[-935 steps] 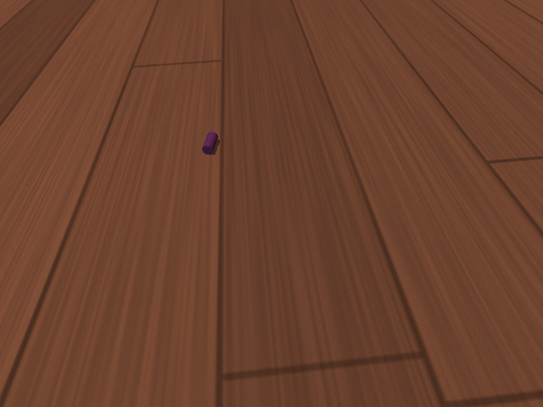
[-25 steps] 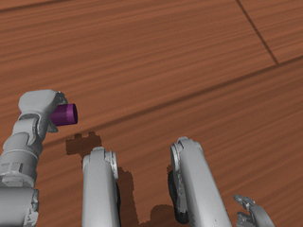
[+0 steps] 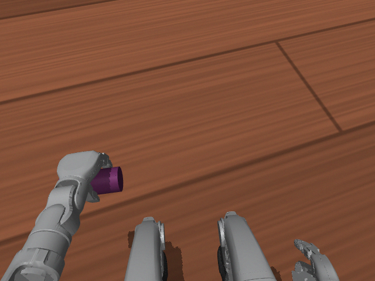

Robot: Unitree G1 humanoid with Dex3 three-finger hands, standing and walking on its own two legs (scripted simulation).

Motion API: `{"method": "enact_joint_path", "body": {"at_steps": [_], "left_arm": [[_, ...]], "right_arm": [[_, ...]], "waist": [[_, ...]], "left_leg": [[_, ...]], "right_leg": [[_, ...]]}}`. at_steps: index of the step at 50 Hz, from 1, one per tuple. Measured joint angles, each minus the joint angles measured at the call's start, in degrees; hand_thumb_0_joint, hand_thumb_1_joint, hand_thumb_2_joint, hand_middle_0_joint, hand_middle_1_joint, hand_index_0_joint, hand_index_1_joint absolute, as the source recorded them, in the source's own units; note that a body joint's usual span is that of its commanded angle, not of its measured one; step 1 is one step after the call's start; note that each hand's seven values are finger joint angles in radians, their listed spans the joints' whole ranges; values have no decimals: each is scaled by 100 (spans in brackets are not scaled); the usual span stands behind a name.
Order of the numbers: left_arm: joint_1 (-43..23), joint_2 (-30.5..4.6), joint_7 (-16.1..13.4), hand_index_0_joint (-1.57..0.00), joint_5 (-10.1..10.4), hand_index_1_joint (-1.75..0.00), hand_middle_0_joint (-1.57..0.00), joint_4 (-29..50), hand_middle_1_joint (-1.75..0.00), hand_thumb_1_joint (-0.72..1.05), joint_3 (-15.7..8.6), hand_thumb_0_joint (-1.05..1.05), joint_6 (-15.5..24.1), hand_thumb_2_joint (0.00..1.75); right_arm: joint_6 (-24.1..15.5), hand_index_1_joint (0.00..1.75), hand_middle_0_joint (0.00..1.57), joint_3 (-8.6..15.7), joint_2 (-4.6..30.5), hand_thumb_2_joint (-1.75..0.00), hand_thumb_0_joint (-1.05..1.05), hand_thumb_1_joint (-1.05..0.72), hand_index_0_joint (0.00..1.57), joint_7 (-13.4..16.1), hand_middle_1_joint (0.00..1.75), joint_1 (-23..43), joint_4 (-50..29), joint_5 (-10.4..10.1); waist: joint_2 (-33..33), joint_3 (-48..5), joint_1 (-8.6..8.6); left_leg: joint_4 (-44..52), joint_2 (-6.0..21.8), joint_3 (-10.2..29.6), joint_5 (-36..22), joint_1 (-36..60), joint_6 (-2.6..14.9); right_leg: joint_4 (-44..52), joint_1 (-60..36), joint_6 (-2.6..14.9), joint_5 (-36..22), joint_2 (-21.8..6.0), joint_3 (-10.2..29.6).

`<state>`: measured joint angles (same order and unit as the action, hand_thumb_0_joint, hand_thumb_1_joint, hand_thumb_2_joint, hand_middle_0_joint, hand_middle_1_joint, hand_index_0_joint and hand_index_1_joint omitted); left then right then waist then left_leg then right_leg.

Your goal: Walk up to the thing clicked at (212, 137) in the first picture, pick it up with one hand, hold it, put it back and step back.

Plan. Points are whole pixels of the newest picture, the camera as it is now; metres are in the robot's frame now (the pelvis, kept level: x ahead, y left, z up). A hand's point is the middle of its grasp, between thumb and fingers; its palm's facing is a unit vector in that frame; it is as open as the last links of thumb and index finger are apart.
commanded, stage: lift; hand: left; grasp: from above
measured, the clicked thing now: (92, 182) +0.36 +0.24 -0.12
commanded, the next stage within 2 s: hold in 0.64 s
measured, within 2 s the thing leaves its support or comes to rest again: neither
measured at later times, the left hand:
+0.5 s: hand (73, 168) +0.34 +0.22 +0.03, palm faces -0.46 -0.08 -0.88, open 9.0 cm
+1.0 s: hand (59, 152) +0.35 +0.23 +0.08, palm faces -0.47 -0.07 -0.88, open 9.0 cm
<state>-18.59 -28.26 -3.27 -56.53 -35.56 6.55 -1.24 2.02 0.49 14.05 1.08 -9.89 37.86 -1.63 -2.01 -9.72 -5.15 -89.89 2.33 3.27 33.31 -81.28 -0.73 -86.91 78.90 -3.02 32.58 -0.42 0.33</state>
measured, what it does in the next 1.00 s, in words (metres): rises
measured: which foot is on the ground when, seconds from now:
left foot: down 0.00-1.00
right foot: down 0.00-1.00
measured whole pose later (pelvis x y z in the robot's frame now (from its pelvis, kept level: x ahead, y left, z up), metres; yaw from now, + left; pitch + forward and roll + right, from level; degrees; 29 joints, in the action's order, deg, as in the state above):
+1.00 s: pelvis +0.06 +0.00 +0.16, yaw +1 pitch +7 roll -1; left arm -14.5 -22.0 -5.6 -59.0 -44.0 10.6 0.3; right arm 1.4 2.3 14.2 1.8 -13.3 41.5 -2.0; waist -1.2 -3.5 -2.3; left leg -42.4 2.0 -0.5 19.9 -29.8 -0.6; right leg -40.5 28.8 -2.6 19.0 -1.6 1.6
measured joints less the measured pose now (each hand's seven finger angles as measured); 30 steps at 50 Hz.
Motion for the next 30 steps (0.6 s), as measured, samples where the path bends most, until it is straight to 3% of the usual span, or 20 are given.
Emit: {"method": "enact_joint_path", "body": {"at_steps": [7, 18, 30], "left_arm": [[139, 192, -30, -92, -31, -22, -92, -350, -21, 13, 87, 0, 84, 31], [275, 508, -364, -90, -241, -25, -90, -804, -24, 12, 244, 0, 132, 34], [246, 596, -427, -89, -164, -27, -90, -1033, -25, 11, 334, 0, 26, 39]], "right_arm": [[-117, 30, 20, 5, -21, -90, 1, -90, 20, 120, 30, -199, 148, -31], [-190, 30, 20, 93, 23, -90, 1, -90, 20, 135, 30, -425, 387, 17], [-123, 30, 20, 114, 9, -90, 1, -89, 20, 97, 30, -490, 394, 2]], "waist": [[6, 58, 62], [54, 216, 118], [85, 431, 138]], "left_leg": [[1060, 33, -80, -235, 1226, -19], [2396, 42, -148, -606, 2687, -32], [3653, 15, -268, -1021, 3971, -14]], "right_leg": [[1026, -1183, 39, -240, 0, 14], [2354, -2630, 70, -615, -17, 8], [3581, -3875, 60, -1034, -59, 68]]}}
